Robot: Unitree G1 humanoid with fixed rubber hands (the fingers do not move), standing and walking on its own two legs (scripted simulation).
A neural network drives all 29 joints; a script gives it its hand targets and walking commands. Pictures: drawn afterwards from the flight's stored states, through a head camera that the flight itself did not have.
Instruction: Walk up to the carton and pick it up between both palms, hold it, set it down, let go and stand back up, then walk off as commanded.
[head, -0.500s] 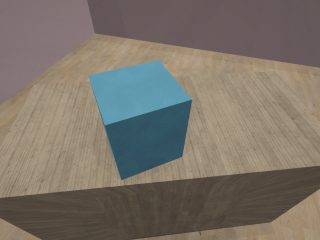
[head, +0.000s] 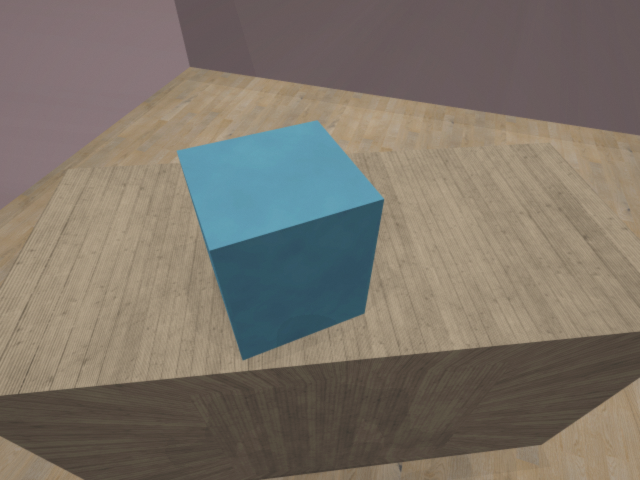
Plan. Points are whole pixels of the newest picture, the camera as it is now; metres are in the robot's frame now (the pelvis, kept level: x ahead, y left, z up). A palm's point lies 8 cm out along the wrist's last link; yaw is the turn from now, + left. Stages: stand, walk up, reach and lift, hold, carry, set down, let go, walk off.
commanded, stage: walk up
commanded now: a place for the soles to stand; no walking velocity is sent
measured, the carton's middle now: (280, 240) +0.46 +0.07 +0.05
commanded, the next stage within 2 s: none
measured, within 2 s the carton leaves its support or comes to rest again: neither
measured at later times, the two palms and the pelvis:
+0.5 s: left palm out of the picture +0.09 +0.30 -0.11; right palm out of the picture +0.08 -0.32 -0.09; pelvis +0.00 +0.00 +0.00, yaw +0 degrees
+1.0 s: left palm out of the picture +0.09 +0.30 -0.10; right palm out of the picture +0.08 -0.32 -0.09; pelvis +0.00 +0.00 +0.00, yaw +0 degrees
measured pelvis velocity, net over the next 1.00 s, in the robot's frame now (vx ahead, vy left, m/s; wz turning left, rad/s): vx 0.00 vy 0.00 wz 0.00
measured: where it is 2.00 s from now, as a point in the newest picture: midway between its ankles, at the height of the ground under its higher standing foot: outside the picture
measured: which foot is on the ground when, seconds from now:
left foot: down 0.00-1.00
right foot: down 0.00-1.00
